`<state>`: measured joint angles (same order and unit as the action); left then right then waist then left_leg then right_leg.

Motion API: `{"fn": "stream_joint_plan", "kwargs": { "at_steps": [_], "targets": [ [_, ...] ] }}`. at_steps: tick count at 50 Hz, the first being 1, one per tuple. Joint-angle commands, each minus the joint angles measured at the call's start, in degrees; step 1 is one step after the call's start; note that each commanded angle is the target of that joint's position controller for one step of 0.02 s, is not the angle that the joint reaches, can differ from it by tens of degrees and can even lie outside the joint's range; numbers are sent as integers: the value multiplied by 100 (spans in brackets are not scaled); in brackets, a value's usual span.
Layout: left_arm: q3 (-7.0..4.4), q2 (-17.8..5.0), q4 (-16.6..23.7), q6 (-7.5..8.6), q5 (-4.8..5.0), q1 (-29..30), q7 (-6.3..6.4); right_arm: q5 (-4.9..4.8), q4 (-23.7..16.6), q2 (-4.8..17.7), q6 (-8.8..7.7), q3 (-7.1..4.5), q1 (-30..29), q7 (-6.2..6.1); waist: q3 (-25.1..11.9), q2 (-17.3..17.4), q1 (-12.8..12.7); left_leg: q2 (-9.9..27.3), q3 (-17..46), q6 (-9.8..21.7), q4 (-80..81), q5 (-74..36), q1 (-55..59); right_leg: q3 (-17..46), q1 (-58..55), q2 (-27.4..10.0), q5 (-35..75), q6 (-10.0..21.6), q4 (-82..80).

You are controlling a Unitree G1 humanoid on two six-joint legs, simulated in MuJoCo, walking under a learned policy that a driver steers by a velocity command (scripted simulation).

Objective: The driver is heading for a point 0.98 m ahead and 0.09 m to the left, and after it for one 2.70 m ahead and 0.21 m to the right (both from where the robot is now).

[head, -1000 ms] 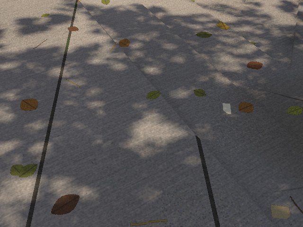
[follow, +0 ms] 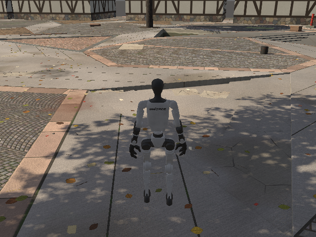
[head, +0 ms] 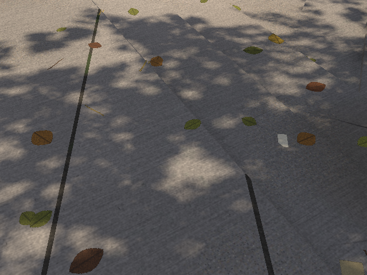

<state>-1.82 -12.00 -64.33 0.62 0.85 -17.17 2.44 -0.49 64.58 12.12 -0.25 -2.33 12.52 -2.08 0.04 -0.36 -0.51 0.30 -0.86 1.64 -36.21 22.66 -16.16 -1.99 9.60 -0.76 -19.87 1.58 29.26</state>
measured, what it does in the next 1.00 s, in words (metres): walks ahead: right foot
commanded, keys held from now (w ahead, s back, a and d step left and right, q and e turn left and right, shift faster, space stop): w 0.88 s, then w+q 0.12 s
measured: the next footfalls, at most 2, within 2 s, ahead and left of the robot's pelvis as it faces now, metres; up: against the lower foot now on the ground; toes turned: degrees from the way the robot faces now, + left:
right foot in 0.60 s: +0.44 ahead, -0.10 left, +0.00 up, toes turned -3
left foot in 1.16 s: +0.76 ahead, +0.14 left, +0.00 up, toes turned +9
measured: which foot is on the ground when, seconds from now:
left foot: down 0.00-0.60, up 0.62-1.00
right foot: down 0.00-0.14, up 0.16-0.58, down 0.60-1.00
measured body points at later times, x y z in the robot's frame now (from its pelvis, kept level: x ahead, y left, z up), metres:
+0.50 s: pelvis +0.18 +0.03 +0.00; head +0.21 +0.04 +0.45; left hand +0.40 +0.25 -0.11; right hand +0.07 -0.20 -0.14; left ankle +0.03 +0.13 -0.74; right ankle +0.37 -0.12 -0.69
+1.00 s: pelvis +0.48 -0.01 +0.01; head +0.49 -0.01 +0.46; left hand +0.45 +0.24 -0.14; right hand +0.65 -0.26 -0.10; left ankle +0.67 +0.16 -0.68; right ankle +0.40 -0.10 -0.74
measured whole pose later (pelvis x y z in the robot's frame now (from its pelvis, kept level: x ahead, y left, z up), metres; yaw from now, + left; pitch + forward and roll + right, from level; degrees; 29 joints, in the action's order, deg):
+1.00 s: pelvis +0.48 -0.01 +0.01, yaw +1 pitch +1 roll -2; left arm -2.7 -13.0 -60.0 5.6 0.0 -20.3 0.1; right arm -1.0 52.2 14.1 -4.7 -3.7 4.1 0.0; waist -0.1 2.0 -3.6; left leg 7.7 1.3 1.4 -39.5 -4.4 -40.1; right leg -4.8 -0.5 4.2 -12.3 3.3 10.4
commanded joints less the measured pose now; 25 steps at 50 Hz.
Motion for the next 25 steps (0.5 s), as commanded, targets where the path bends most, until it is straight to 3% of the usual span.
{"fn": "stream_joint_plan", "kwargs": {
  "at_steps": [1, 3, 5, 6, 7, 8, 9, 10, 11, 12, 14, 17, 20, 25],
  "targets": [
    [-260, -1080, 150, 163, 25, -383, 9, -69, -441, 382, -271, -71, -495, 112, 927, -912, -141, 195, -74, 179, -1263, 332, -1303, 2639, 433, -1948, -2632, 1212, -2154],
    [-256, -1007, 310, 241, 82, -69, -36, -147, -483, 348, -364, -68, -368, 169, 968, -817, 65, 376, 32, 334, -678, 602, -1179, 2263, 409, -1808, -2050, 1010, -1989],
    [-259, -994, 435, 221, 150, 267, -84, -129, -185, 357, -426, -138, 285, 174, 742, -599, 418, -54, -508, 314, 725, -355, 496, 1253, 1082, -1116, -1354, 671, -1440],
    [-252, -971, 476, 218, 136, 262, -102, -88, 30, 414, -410, -194, 774, 172, 578, -411, 540, -196, -520, 225, 888, -708, 1222, 920, 1406, -833, -929, 580, -915],
    [-180, -742, 559, 255, 87, 393, -131, -66, 163, 640, -411, -275, 1446, 163, 326, 362, 775, 445, 510, 388, 1365, -371, 1977, 365, 1960, -428, -159, 344, 497],
    [-86, -337, 768, 351, 21, 397, -137, -101, 212, 1353, -432, -418, 2180, 172, -41, 1931, 890, 1787, 2905, 1112, 2303, 144, 2823, -306, 3147, 244, -659, -9, 2459],
    [-110, -411, 887, 433, 125, 598, -139, 10, 232, 1148, -540, -301, 2178, 221, 12, 1569, 801, 2357, 4238, 1623, 2714, 1020, 2516, 412, 3714, 172, -1281, 68, 3739],
    [-132, -525, 953, 502, 241, 724, -182, 17, 62, 842, -633, -193, 1629, 228, 490, 906, 537, 2288, 3815, 1497, 2686, 1175, 2291, 662, 4222, -190, -817, 231, 4298],
    [-139, -561, 917, 552, 237, 702, -219, 19, -86, 671, -679, -125, 1241, 259, 599, 613, 384, 1998, 3102, 1255, 2687, 850, 2121, 633, 4289, -407, -193, 332, 4322],
    [-183, -631, 883, 586, 163, 693, -220, 14, -193, 637, -684, -83, 985, 294, 639, 435, 265, 1771, 2514, 1055, 2739, 171, 1951, 585, 4187, -550, 301, 358, 4018],
    [-259, -700, 859, 566, 77, 723, -263, 49, -221, 421, -626, 6, 1049, 288, 573, 511, 198, 1379, 1535, 794, 2788, -1240, 1724, 437, 3677, -667, 814, 282, 3381],
    [-212, -425, 1027, 477, 39, 1176, -311, 82, -198, 589, -557, 7, 1400, 175, 578, 453, 263, 1226, 941, 850, 2857, -2389, 1648, 174, 3594, -585, 1238, 51, 2572],
    [-112, -261, 1357, 465, 51, 2033, -356, 79, -283, 758, -521, -20, 1456, 89, 738, 453, 414, 1098, 568, 825, 3045, -2463, 1259, -31, 3147, -385, 1887, -44, 1249],
    [-78, -403, 1675, 486, 105, 2678, -497, -31, -196, 803, -488, -99, 1759, 61, 929, 523, 425, 1366, 345, 793, 3006, -2772, 1738, -59, 2818, -249, 2117, 168, 329]
  ]
}}
Velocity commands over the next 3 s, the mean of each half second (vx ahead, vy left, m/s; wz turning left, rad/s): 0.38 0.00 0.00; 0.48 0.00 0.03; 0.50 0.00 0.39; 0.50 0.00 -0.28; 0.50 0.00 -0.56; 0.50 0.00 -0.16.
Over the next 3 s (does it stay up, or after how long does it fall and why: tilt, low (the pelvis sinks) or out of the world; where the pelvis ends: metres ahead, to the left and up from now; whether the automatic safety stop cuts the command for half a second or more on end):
stays up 1.60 -0.07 -0.03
